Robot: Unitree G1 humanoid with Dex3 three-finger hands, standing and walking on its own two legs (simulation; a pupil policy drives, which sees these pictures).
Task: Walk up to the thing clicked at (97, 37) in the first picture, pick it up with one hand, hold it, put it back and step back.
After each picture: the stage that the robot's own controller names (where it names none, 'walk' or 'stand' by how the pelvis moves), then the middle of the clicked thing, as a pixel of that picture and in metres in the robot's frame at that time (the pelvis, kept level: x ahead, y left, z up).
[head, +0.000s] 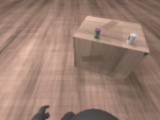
stand; (97, 33) +0.99 -0.04 -0.05
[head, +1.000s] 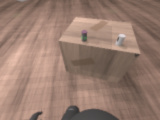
walk; (84, 36) +0.87 +0.15 -0.02
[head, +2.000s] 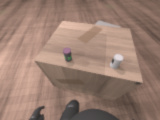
stand; (67, 55) +0.50 +0.24 -0.03
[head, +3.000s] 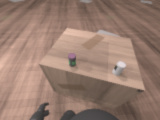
stand; (72, 60) +0.50 +0.18 -0.03
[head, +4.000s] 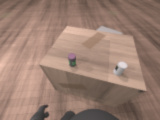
stand; (72, 60) +0.49 +0.17 -0.05
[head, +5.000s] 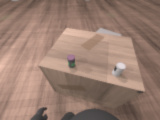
stand; (71, 61) +0.49 +0.18 -0.05
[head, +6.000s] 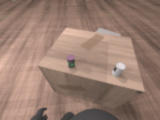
stand; (71, 61) +0.49 +0.18 -0.05
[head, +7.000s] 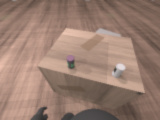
stand; (70, 62) +0.48 +0.18 -0.05
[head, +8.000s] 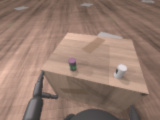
rise first; (72, 64) +0.47 +0.19 -0.04
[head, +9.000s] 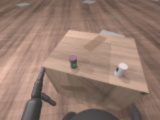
go down; (73, 62) +0.49 +0.19 -0.04
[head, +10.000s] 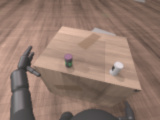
go down; (68, 60) +0.49 +0.18 -0.03
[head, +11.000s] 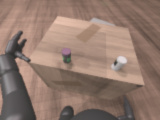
go down; (66, 56) +0.48 +0.17 +0.00
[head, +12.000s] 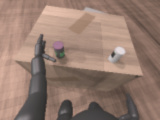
close in; (59, 50) +0.48 +0.19 +0.03
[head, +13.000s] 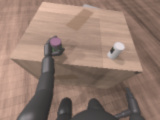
close; (57, 47) +0.50 +0.19 +0.05
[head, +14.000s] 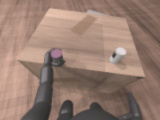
lift; (58, 58) +0.42 +0.20 +0.03
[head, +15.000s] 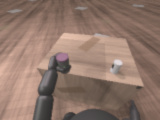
lift; (63, 63) +0.32 +0.17 +0.16
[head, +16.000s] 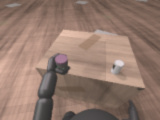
hold; (62, 65) +0.32 +0.18 +0.14
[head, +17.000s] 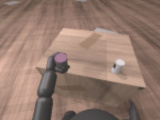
hold; (62, 63) +0.32 +0.18 +0.14
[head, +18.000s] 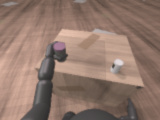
crouch; (60, 52) +0.39 +0.19 +0.17
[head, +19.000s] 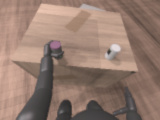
lower; (57, 50) +0.48 +0.19 +0.02
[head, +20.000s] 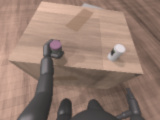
lower; (57, 50) +0.47 +0.19 +0.04
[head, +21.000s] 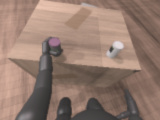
lower; (55, 47) +0.49 +0.19 +0.04
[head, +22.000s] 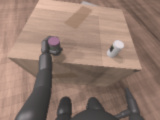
lower; (55, 47) +0.49 +0.19 +0.05
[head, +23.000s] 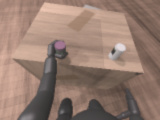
loosen; (61, 50) +0.47 +0.17 +0.04
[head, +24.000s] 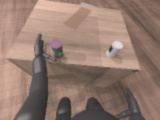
withdraw; (57, 49) +0.47 +0.17 +0.04
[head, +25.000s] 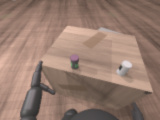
sink last; (74, 62) +0.45 +0.15 +0.00
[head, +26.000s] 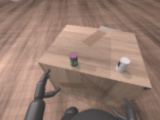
stand; (73, 59) +0.47 +0.17 +0.01
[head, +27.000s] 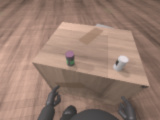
stand; (70, 58) +0.46 +0.17 +0.02
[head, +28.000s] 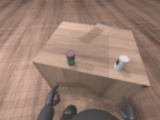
stand; (70, 58) +0.46 +0.17 +0.02
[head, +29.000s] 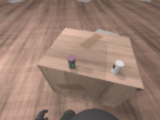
stand; (71, 62) +0.47 +0.17 -0.03
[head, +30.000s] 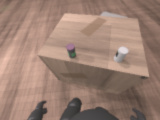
walk; (71, 51) +0.51 +0.19 -0.02
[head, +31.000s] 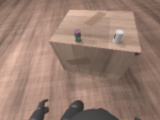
walk; (77, 36) +0.75 +0.18 -0.03
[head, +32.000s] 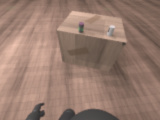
stand; (81, 27) +1.04 +0.17 -0.03
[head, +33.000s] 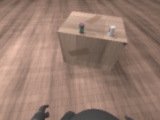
stand; (81, 28) +1.04 +0.17 -0.05
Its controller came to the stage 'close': yes
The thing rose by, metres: 0.21
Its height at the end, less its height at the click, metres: +0.00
